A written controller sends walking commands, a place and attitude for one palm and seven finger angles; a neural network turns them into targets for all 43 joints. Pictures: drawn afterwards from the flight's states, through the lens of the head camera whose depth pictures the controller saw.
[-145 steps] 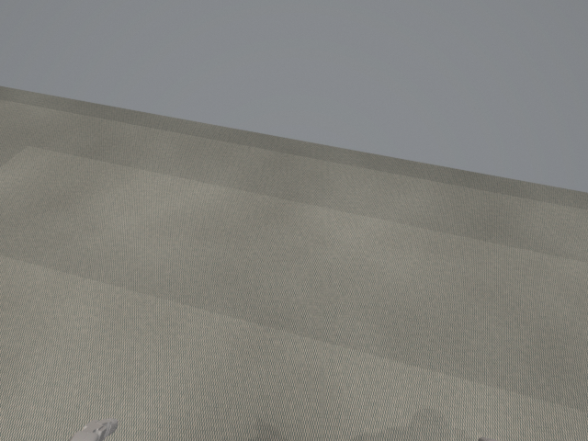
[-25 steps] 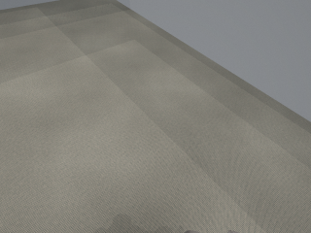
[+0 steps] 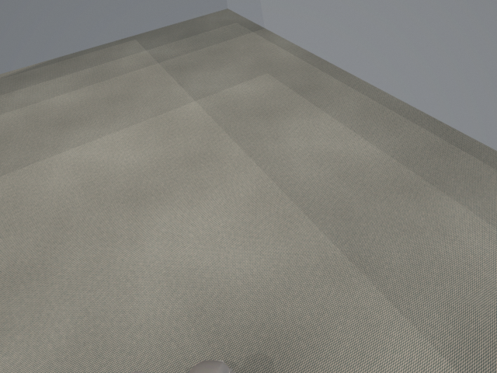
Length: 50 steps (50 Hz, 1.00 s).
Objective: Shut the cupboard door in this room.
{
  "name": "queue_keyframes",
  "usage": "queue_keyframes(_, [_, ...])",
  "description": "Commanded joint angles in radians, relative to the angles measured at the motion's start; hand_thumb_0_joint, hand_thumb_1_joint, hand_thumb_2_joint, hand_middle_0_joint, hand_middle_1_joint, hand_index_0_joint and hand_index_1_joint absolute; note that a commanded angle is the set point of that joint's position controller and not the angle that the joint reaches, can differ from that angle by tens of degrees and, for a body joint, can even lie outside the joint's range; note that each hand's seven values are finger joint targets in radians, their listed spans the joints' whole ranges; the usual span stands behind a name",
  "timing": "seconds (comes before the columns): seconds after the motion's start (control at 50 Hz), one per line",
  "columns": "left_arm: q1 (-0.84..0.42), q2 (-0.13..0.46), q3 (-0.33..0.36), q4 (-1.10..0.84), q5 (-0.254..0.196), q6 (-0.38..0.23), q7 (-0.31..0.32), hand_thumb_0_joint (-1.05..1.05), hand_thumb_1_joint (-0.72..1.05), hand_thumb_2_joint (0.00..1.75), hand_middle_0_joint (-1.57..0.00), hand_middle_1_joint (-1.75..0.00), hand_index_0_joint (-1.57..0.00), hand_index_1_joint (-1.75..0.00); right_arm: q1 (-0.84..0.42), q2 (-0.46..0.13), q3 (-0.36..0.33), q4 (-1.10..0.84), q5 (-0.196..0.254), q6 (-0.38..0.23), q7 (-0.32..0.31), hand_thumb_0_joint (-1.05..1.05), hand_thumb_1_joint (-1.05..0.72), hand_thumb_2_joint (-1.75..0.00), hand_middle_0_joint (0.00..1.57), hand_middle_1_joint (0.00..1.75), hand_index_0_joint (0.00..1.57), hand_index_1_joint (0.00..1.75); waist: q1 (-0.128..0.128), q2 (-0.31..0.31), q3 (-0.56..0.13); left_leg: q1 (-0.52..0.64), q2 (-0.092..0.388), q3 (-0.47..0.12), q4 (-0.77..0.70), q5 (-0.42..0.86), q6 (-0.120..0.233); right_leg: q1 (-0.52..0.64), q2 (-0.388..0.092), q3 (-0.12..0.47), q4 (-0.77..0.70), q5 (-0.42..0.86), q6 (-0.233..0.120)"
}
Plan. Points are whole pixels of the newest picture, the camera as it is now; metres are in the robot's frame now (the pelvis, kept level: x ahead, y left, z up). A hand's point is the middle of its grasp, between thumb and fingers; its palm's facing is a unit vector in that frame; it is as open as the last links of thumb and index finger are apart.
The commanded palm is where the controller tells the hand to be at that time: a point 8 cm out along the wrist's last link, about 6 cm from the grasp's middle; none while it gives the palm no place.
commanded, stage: turn or walk to find it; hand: left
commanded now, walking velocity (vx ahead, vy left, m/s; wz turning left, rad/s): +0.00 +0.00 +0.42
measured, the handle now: out of the picture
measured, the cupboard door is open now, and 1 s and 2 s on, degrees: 81 81 81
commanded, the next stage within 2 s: none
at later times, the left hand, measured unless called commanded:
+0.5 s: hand out of the picture -0.07 +0.27 -0.19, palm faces +0.28 -0.93 -0.22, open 7.4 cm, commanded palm none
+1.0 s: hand out of the picture -0.05 +0.23 -0.15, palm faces +0.40 -0.87 -0.28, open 7.4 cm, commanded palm none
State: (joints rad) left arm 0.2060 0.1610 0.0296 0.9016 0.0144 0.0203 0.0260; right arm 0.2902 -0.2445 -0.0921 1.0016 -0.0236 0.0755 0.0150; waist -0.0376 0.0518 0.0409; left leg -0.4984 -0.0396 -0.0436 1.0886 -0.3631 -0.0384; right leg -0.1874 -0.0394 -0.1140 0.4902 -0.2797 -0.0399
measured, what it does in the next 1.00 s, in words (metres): steps on the spot, turning left: left foot, then right foot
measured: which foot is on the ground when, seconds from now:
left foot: up 0.00-0.34, down 0.36-0.94, up 0.96-1.00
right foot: down 0.00-0.36, up 0.38-0.92, down 0.94-1.00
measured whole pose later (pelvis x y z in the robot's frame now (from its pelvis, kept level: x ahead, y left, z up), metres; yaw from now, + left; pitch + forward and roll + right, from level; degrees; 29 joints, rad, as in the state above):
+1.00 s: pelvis -0.07 +0.01 -0.01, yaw +24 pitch +0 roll +1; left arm 0.16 0.17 0.04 0.90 0.02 0.03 0.03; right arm 0.29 -0.23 -0.08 0.99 -0.02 0.07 0.01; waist -0.04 0.06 0.04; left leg -0.43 -0.09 -0.09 0.72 -0.36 0.00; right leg -0.21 -0.01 -0.06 0.52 -0.30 -0.02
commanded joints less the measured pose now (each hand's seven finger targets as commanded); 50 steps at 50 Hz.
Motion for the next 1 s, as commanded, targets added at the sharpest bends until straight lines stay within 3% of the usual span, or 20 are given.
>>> queue_keyframes(0.0, [-0.006, 0.167, 0.044, -0.063, 0.001, -0.035, 0.012, 0.00, 0.90, 0.90, -0.20, -0.30, -0.20, -0.30, 0.006, -0.053, -0.013, -0.052, -0.002, -0.014, 0.001, 0.00, -0.90, -0.90, 0.20, 0.30, 0.20, 0.30, 0.015, -0.202, 0.025, -0.080, 0.061, 0.010, 0.124, 0.058, -0.033, 0.008, -0.239, 0.118, -0.214, 0.203, -0.050])
queue_keyframes(0.08, [0.062, 0.181, 0.051, -0.033, 0.007, -0.034, 0.015, 0.00, 0.90, 0.90, -0.20, -0.30, -0.20, -0.30, -0.058, -0.050, -0.006, -0.063, -0.001, -0.012, -0.001, 0.00, -0.90, -0.90, 0.20, 0.30, 0.20, 0.30, 0.049, -0.193, 0.022, -0.077, 0.086, 0.025, 0.031, 0.004, -0.044, 0.061, -0.288, 0.134, -0.205, 0.233, -0.085])
queue_keyframes(0.22, [0.117, 0.234, 0.069, 0.006, 0.020, -0.023, 0.012, 0.00, 0.90, 0.90, -0.20, -0.30, -0.20, -0.30, -0.142, -0.023, 0.017, -0.089, 0.013, -0.031, -0.005, 0.00, -0.90, -0.90, 0.20, 0.30, 0.20, 0.30, 0.088, -0.248, -0.032, 0.082, 0.078, 0.110, -0.305, -0.107, -0.021, 0.100, -0.328, 0.093, -0.096, 0.489, -0.112])
queue_keyframes(0.26, [0.094, 0.246, 0.071, 0.014, 0.019, -0.020, 0.010, 0.00, 0.90, 0.90, -0.20, -0.30, -0.20, -0.30, -0.105, -0.027, 0.018, -0.083, 0.016, -0.037, -0.007, 0.00, -0.90, -0.90, 0.20, 0.30, 0.20, 0.30, 0.063, -0.247, -0.062, 0.156, 0.064, 0.133, -0.423, -0.050, -0.010, 0.090, -0.321, 0.065, -0.049, 0.493, -0.087])
queue_keyframes(0.3, [0.075, 0.232, 0.071, 0.014, 0.006, -0.011, 0.006, 0.00, 0.90, 0.90, -0.20, -0.30, -0.20, -0.30, -0.042, -0.057, 0.013, -0.070, 0.013, -0.049, -0.007, 0.00, -0.90, -0.90, 0.20, 0.30, 0.20, 0.30, 0.019, -0.160, -0.092, 0.343, 0.074, 0.125, -0.658, 0.173, 0.007, -0.010, -0.279, -0.012, 0.075, 0.375, -0.006])
queue_keyframes(0.32, [0.090, 0.193, 0.065, -0.004, -0.002, -0.004, 0.001, 0.00, 0.90, 0.90, -0.20, -0.30, -0.20, -0.30, -0.012, -0.134, -0.002, -0.068, 0.007, -0.061, -0.009, 0.00, -0.90, -0.90, 0.20, 0.30, 0.20, 0.30, 0.004, 0.035, -0.129, 0.479, 0.222, -0.064, -0.730, 0.346, 0.064, -0.167, -0.194, -0.068, 0.241, 0.145, 0.057])
queue_keyframes(0.34, [0.061, 0.130, 0.045, -0.041, -0.002, 0.001, -0.003, 0.00, 0.90, 0.90, -0.20, -0.30, -0.20, -0.30, 0.020, -0.222, -0.021, -0.070, 0.005, -0.061, -0.016, 0.00, -0.90, -0.90, 0.20, 0.30, 0.20, 0.30, -0.013, 0.281, -0.103, 0.513, 0.433, -0.321, -0.764, 0.681, 0.182, -0.375, -0.080, -0.063, 0.438, -0.350, 0.119])
queue_keyframes(0.36, [0.012, 0.155, 0.044, -0.050, 0.005, 0.013, 0.002, 0.00, 0.90, 0.90, -0.20, -0.30, -0.20, -0.30, 0.037, -0.233, -0.023, -0.059, 0.003, -0.052, -0.019, 0.00, -0.90, -0.90, 0.20, 0.30, 0.20, 0.30, -0.032, 0.165, -0.101, 0.426, 0.465, -0.278, -0.758, 0.624, 0.248, -0.333, -0.082, 0.031, 0.560, -0.365, 0.101])
queue_keyframes(0.4, [-0.016, 0.160, 0.056, -0.022, 0.010, 0.024, -0.003, 0.00, 0.90, 0.90, -0.20, -0.30, -0.20, -0.30, -0.056, -0.173, -0.007, -0.078, 0.000, -0.058, -0.035, 0.00, -0.90, -0.90, 0.20, 0.30, 0.20, 0.30, -0.003, 0.157, -0.020, 0.328, 0.361, -0.228, -0.798, 0.419, 0.208, -0.363, -0.093, 0.084, 0.628, -0.241, 0.099])
queue_keyframes(0.46, [0.027, 0.159, 0.057, 0.010, 0.009, 0.018, -0.014, 0.00, 0.90, 0.90, -0.20, -0.30, -0.20, -0.30, -0.109, -0.143, 0.009, -0.104, 0.006, -0.069, -0.039, 0.00, -0.90, -0.90, 0.20, 0.30, 0.20, 0.30, 0.029, 0.072, -0.021, 0.358, 0.278, -0.155, -0.787, 0.504, 0.179, -0.357, -0.077, 0.090, 0.645, -0.110, 0.116])
queue_keyframes(0.52, [0.042, 0.161, 0.058, 0.018, 0.007, 0.019, -0.012, 0.00, 0.90, 0.90, -0.20, -0.30, -0.20, -0.30, -0.090, -0.144, 0.006, -0.102, 0.010, -0.074, -0.039, 0.00, -0.90, -0.90, 0.20, 0.30, 0.20, 0.30, 0.031, 0.052, -0.056, 0.395, 0.261, -0.143, -0.792, 0.511, 0.180, -0.343, -0.070, 0.094, 0.623, -0.073, 0.131])
queue_keyframes(0.74, [-0.064, 0.137, 0.054, -0.044, 0.002, 0.019, -0.004, 0.00, 0.90, 0.90, -0.20, -0.30, -0.20, -0.30, -0.026, -0.149, -0.011, -0.099, -0.003, -0.058, -0.033, 0.00, -0.90, -0.90, 0.20, 0.30, 0.20, 0.30, -0.006, 0.078, -0.060, 0.355, 0.260, -0.335, -0.808, 0.304, 0.224, -0.267, -0.025, 0.112, 0.379, -0.165, 0.120])
queue_keyframes(0.8, [-0.040, 0.126, 0.049, -0.050, -0.004, 0.015, -0.001, 0.00, 0.90, 0.90, -0.20, -0.30, -0.20, -0.30, -0.032, -0.153, -0.014, -0.102, -0.006, -0.053, -0.031, 0.00, -0.90, -0.90, 0.20, 0.30, 0.20, 0.30, 0.007, 0.083, -0.086, 0.313, 0.248, -0.369, -0.793, 0.314, 0.221, -0.174, 0.002, 0.111, 0.265, -0.164, 0.102])
queue_keyframes(0.86, [0.027, 0.130, 0.050, -0.036, -0.009, 0.008, 0.004, 0.00, 0.90, 0.90, -0.20, -0.30, -0.20, -0.30, -0.047, -0.146, -0.017, -0.105, -0.003, -0.049, -0.025, 0.00, -0.90, -0.90, 0.20, 0.30, 0.20, 0.30, 0.037, 0.071, -0.109, 0.239, 0.200, -0.355, -0.761, 0.284, 0.181, -0.022, 0.028, 0.095, 0.057, -0.056, 0.086])
queue_keyframes(0.88, [0.053, 0.143, 0.054, -0.030, -0.007, 0.001, 0.007, 0.00, 0.90, 0.90, -0.20, -0.30, -0.20, -0.30, -0.056, -0.134, -0.018, -0.107, 0.003, -0.047, -0.021, 0.00, -0.90, -0.90, 0.20, 0.30, 0.20, 0.30, 0.055, 0.052, -0.104, 0.154, 0.167, -0.329, -0.731, 0.236, 0.145, 0.089, 0.016, 0.091, -0.070, 0.028, 0.081])
queue_keyframes(0.9, [0.083, 0.185, 0.064, -0.025, -0.001, -0.006, 0.012, 0.00, 0.90, 0.90, -0.20, -0.30, -0.20, -0.30, -0.048, -0.095, -0.013, -0.112, 0.009, -0.045, -0.016, 0.00, -0.90, -0.90, 0.20, 0.30, 0.20, 0.30, 0.068, -0.050, -0.107, 0.022, 0.102, -0.263, -0.637, 0.107, 0.091, 0.215, -0.086, 0.180, -0.179, 0.009, 0.049])
queue_keyframes(0.92, [0.093, 0.276, 0.080, -0.037, 0.015, -0.013, 0.019, 0.00, 0.90, 0.90, -0.20, -0.30, -0.20, -0.30, -0.033, -0.031, -0.004, -0.133, 0.015, -0.046, -0.014, 0.00, -0.90, -0.90, 0.20, 0.30, 0.20, 0.30, 0.076, -0.335, -0.102, -0.160, -0.032, -0.073, -0.390, -0.087, 0.019, 0.279, -0.347, 0.466, -0.276, -0.091, -0.045])
queue_keyframes(0.94, [0.042, 0.286, 0.074, -0.062, 0.007, -0.006, 0.020, 0.00, 0.90, 0.90, -0.20, -0.30, -0.20, -0.30, -0.062, -0.085, -0.020, -0.137, -0.001, -0.040, -0.018, 0.00, -0.90, -0.90, 0.20, 0.30, 0.20, 0.30, 0.076, -0.318, -0.052, -0.121, -0.030, -0.041, -0.175, -0.181, 0.012, 0.070, -0.447, 0.486, -0.294, -0.050, -0.110])
queue_keyframes(0.96, [-0.033, 0.243, 0.068, -0.080, 0.005, -0.007, 0.022, 0.00, 0.90, 0.90, -0.20, -0.30, -0.20, -0.30, -0.055, -0.096, -0.024, -0.123, -0.006, -0.027, -0.010, 0.00, -0.90, -0.90, 0.20, 0.30, 0.20, 0.30, 0.039, -0.231, -0.010, -0.086, 0.003, -0.068, -0.042, -0.121, 0.015, -0.041, -0.391, 0.388, -0.306, -0.081, -0.112])
queue_keyframes(0.98, [-0.079, 0.218, 0.066, -0.088, 0.001, -0.011, 0.023, 0.00, 0.90, 0.90, -0.20, -0.30, -0.20, -0.30, -0.027, -0.085, -0.024, -0.104, -0.006, -0.016, -0.007, 0.00, -0.90, -0.90, 0.20, 0.30, 0.20, 0.30, 0.010, -0.250, 0.008, -0.073, 0.014, -0.060, 0.016, -0.087, 0.011, -0.078, -0.336, 0.353, -0.304, -0.072, -0.087])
